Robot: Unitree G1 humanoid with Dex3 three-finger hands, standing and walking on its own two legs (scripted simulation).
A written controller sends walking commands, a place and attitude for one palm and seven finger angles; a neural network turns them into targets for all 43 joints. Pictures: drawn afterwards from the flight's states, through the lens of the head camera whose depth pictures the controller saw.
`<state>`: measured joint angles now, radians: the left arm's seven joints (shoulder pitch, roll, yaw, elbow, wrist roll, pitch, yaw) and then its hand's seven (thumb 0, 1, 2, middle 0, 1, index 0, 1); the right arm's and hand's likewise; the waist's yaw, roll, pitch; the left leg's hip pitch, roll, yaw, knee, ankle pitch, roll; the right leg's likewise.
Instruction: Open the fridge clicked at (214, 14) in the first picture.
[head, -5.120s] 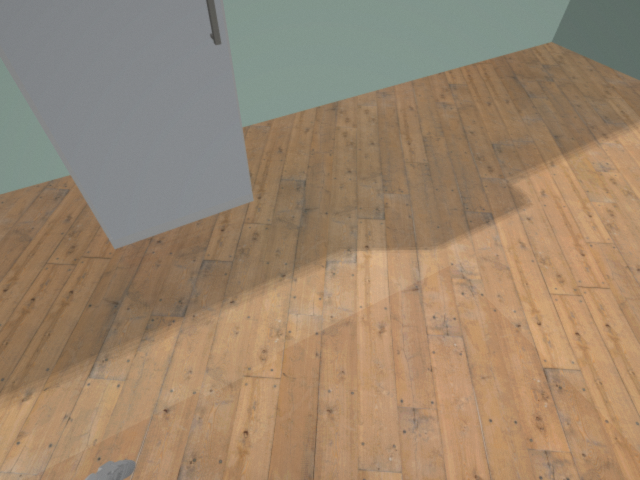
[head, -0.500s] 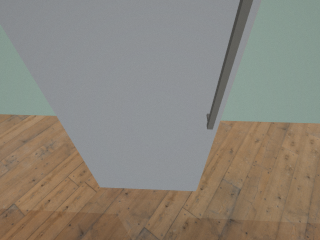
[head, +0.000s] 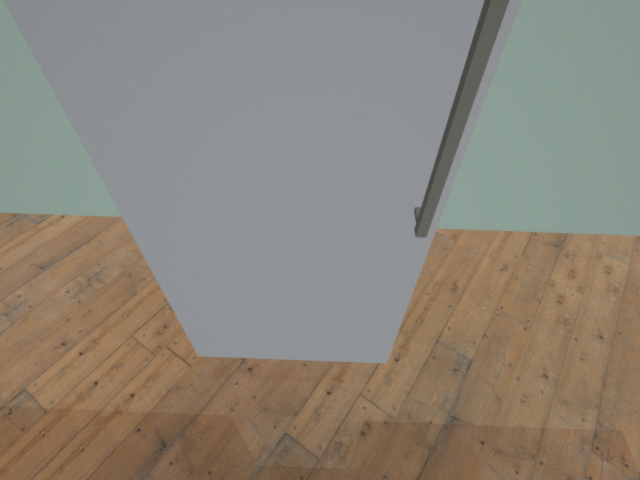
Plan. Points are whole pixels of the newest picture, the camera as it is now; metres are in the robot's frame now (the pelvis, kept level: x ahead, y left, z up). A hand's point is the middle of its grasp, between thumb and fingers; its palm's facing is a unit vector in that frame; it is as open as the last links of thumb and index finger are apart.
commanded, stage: come to a stop and stand still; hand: right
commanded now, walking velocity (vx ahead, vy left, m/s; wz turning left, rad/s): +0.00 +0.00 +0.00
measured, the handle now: (448, 129) +0.52 -0.14 +0.18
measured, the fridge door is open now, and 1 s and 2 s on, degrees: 0 0 0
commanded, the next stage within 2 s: look again from close up in 0.82 s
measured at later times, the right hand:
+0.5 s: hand out of the picture -0.04 -0.17 -0.17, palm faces +0.00 +0.99 -0.17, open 7.4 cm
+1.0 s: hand out of the picture +0.06 -0.25 -0.14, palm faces +0.00 +0.94 -0.33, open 7.4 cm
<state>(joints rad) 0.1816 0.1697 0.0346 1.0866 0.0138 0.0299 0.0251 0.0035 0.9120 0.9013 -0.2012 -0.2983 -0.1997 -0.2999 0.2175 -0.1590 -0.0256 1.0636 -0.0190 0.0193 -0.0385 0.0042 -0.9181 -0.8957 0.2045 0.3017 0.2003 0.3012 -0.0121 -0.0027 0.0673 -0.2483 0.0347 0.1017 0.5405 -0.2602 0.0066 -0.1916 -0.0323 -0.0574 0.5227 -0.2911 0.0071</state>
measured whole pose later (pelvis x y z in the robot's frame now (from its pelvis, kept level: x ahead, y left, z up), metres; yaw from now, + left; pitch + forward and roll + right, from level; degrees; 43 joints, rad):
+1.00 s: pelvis -0.03 -0.02 +0.00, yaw +0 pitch -4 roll +0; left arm 0.19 0.30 0.02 0.97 0.02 -0.01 0.00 0.00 0.91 0.90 -0.20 -0.30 -0.20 -0.30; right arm 0.21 -0.30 -0.01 0.96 -0.03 -0.01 -0.02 0.00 -0.91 -0.90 0.20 0.30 0.20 0.30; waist 0.00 -0.01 -0.01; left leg -0.23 0.06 0.08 0.49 -0.19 -0.01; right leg -0.18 0.00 -0.08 0.49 -0.25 -0.03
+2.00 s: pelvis -0.01 -0.02 +0.01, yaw -1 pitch -3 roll +0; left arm 0.14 0.32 0.00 1.10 0.01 -0.01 -0.01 0.00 0.90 0.90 -0.21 -0.30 -0.20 -0.30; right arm 0.17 -0.31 0.01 1.07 -0.02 -0.01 -0.01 0.00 -0.91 -0.90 0.21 0.30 0.20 0.30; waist 0.00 -0.01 0.03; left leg -0.15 0.06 0.10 0.35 -0.14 -0.02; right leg -0.11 0.01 -0.06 0.34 -0.19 -0.02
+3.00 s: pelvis +0.01 -0.02 +0.02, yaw +0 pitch -2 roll +0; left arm 0.14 0.32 -0.01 1.12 0.01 -0.01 -0.01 0.00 0.90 0.90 -0.21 -0.30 -0.20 -0.30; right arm 0.16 -0.32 0.01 1.09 -0.02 -0.01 -0.01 0.00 -0.91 -0.90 0.21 0.30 0.20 0.30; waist 0.00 0.00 0.03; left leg -0.12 0.05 0.10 0.31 -0.15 -0.01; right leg -0.07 0.00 -0.06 0.30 -0.20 -0.02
